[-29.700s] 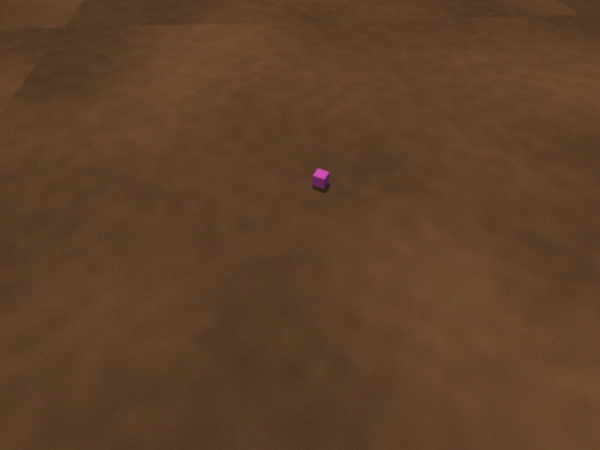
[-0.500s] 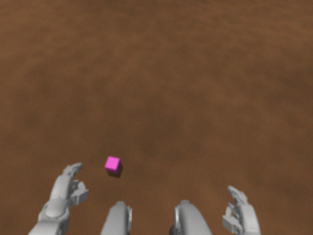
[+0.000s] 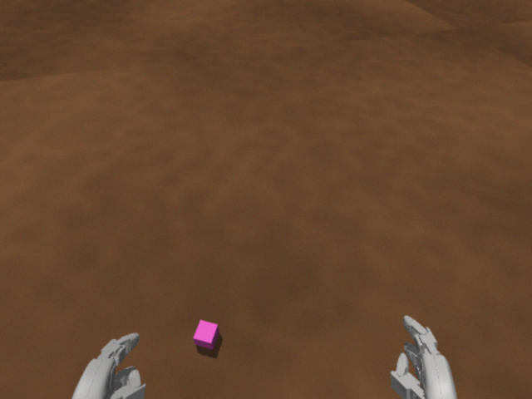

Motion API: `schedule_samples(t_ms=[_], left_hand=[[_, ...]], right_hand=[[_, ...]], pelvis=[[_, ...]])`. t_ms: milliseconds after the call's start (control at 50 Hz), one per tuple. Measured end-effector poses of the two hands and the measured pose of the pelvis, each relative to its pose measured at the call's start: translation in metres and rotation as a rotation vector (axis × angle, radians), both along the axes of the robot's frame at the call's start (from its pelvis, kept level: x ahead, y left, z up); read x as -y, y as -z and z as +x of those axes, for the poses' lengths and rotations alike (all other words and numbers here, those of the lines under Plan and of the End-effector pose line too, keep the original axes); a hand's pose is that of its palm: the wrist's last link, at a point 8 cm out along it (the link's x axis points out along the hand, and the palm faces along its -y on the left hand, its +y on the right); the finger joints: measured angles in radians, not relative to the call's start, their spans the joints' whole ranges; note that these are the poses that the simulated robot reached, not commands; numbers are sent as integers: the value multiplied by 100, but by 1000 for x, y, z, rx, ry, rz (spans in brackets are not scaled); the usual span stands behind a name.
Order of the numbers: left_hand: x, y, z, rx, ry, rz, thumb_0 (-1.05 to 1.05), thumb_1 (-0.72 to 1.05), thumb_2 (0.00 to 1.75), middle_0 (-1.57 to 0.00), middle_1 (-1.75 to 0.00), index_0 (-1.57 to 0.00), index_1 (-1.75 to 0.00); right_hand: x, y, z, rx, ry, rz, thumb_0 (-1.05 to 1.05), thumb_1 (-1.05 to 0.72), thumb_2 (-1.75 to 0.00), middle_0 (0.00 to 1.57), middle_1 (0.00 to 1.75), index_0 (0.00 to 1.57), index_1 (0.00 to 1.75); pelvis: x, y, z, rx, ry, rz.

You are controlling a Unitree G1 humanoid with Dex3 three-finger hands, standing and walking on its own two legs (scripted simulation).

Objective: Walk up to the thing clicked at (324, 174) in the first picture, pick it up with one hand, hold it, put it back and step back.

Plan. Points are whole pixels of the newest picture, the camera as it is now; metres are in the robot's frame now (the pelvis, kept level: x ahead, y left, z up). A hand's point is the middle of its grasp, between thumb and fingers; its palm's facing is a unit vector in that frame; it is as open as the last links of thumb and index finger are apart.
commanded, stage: home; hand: left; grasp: from above
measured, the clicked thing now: (206, 334) +0.46 +0.19 -0.68
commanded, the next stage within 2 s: stand in 1.80 s
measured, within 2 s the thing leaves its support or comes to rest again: neither
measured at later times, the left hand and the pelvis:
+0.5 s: hand (143, 395) +0.16 +0.18 -0.05, palm faces +0.04 -0.98 -0.20, open 7.4 cm; pelvis -0.01 +0.00 +0.00, yaw -1 degrees
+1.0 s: hand (146, 392) +0.16 +0.17 -0.05, palm faces +0.04 -0.98 -0.20, open 7.4 cm; pelvis +0.00 +0.00 +0.00, yaw +0 degrees
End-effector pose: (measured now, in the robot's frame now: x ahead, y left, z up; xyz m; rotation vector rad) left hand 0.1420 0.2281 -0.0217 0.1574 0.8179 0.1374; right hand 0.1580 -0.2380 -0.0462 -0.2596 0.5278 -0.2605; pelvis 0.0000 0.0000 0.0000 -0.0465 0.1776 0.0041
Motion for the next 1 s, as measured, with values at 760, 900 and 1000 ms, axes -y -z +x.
schedule_samples(t_ms=[760,900,1000], left_hand=[[6,-2,-1,13,25,7,1,90,90,-21,-30,-20,-30],[6,-2,1,12,23,6,1,90,90,-21,-30,-20,-30],[7,-2,1,8,23,7,1,90,90,-21,-30,-20,-30]], right_hand=[[8,10,-25,-41,26,1,1,-90,-89,21,30,21,30],[9,10,-20,-36,21,-1,1,-90,-89,21,30,21,30],[10,10,-19,-43,21,-2,1,-90,-89,21,30,21,30]], pelvis=[[3,1,-7,12,9,4],[4,1,-5,11,8,5],[5,1,-4,7,7,5]])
